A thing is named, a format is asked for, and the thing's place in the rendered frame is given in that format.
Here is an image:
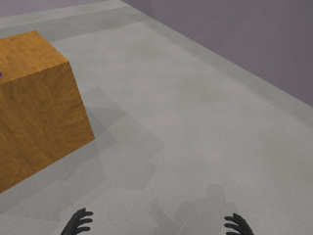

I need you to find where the right robot hand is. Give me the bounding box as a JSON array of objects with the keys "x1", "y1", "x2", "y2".
[{"x1": 224, "y1": 213, "x2": 254, "y2": 235}]

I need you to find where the pedestal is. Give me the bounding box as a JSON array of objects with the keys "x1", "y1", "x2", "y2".
[{"x1": 0, "y1": 30, "x2": 95, "y2": 194}]

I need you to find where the left robot hand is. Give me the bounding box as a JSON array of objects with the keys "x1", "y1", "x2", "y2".
[{"x1": 61, "y1": 208, "x2": 93, "y2": 235}]

